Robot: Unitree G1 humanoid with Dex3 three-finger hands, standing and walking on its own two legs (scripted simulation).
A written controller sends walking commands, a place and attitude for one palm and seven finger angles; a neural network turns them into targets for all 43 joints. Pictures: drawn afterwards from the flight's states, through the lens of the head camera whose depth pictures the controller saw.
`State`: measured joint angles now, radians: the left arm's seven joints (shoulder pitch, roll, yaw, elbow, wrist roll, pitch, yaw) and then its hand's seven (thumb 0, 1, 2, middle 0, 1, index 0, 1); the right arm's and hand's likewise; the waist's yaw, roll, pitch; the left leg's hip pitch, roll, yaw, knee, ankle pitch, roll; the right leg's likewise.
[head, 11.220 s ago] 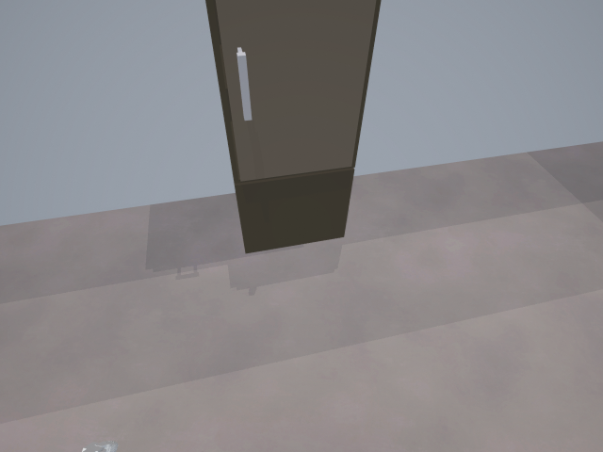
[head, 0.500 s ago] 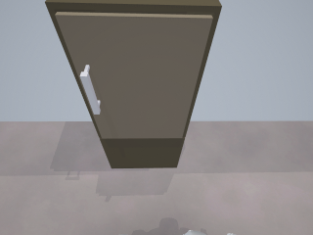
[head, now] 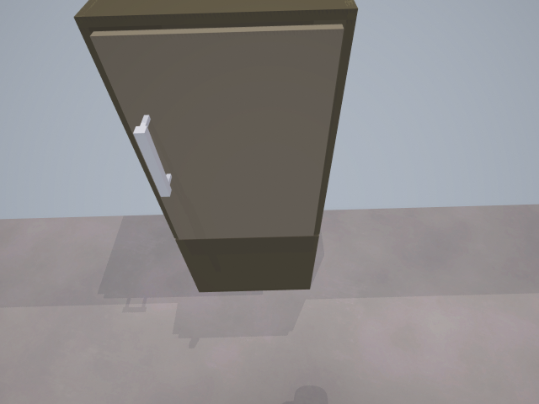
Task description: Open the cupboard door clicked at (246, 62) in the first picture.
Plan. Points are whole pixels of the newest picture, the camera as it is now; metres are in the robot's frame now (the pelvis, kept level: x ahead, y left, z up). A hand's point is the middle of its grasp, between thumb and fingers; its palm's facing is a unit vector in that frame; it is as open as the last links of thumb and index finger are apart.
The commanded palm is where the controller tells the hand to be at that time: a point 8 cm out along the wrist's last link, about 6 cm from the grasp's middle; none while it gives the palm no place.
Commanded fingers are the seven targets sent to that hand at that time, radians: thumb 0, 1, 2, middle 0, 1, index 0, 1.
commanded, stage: come to a stop and stand still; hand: left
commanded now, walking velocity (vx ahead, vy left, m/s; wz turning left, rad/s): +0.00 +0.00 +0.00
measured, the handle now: (156, 158) +0.56 +0.28 +0.01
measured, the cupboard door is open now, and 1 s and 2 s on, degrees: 0 0 0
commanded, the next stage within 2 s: look again from close up in 1.20 s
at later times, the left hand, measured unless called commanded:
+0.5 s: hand out of the picture +0.02 +0.22 -0.17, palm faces -0.02 -0.98 -0.22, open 7.4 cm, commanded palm none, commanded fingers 0.00 0.90 0.90 -0.20 -0.30 -0.20 -0.30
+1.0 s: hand out of the picture +0.05 +0.19 -0.17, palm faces +0.00 -0.98 -0.21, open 7.3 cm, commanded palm none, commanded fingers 0.00 0.90 0.90 -0.20 -0.30 -0.20 -0.30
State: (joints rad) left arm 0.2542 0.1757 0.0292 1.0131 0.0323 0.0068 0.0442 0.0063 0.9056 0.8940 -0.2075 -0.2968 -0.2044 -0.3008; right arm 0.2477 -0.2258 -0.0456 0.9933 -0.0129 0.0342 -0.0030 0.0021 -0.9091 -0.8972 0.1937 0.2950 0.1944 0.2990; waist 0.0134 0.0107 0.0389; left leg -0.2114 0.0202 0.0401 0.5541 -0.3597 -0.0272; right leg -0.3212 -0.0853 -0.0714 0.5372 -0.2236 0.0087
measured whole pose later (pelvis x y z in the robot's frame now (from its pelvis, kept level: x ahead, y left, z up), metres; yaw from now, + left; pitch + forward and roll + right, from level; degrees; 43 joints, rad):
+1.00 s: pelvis +0.03 +0.01 +0.00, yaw -1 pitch -1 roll +0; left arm 0.24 0.16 0.01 1.10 0.02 -0.01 0.03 0.01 0.93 0.89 -0.20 -0.30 -0.20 -0.30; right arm 0.28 -0.15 0.00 1.12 -0.02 -0.02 -0.03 0.00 -0.91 -0.90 0.20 0.30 0.20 0.30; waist 0.00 0.01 0.04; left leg -0.09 0.04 0.07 0.46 -0.36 -0.02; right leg -0.24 -0.06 -0.06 0.52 -0.26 0.03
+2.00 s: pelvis +0.01 +0.01 +0.00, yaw +0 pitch -1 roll -1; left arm 0.27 0.14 0.01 1.12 0.02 -0.02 0.04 0.01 0.92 0.89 -0.20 -0.30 -0.20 -0.30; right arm 0.30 -0.12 0.01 1.12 -0.01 -0.01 -0.02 0.00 -0.91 -0.90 0.20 0.30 0.20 0.30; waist 0.01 0.00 0.05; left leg -0.12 0.05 0.05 0.48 -0.34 -0.02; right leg -0.24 -0.06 -0.08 0.48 -0.22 0.02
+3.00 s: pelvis -0.01 +0.00 +0.00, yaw +0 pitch -2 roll +0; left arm 0.31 0.13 0.01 1.12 0.02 -0.01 0.03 0.01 0.91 0.89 -0.20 -0.30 -0.20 -0.30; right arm 0.34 -0.11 0.01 1.13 -0.01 -0.01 -0.02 0.00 -0.91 -0.90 0.19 0.30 0.20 0.30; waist 0.00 -0.01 0.04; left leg -0.13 0.04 0.04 0.46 -0.29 -0.03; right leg -0.25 -0.06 -0.09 0.46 -0.18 0.01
